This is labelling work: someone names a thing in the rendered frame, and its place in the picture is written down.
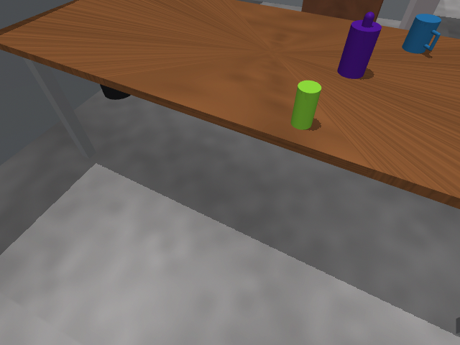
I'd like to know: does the table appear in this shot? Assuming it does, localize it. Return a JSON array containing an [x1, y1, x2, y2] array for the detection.
[[0, 0, 460, 335]]

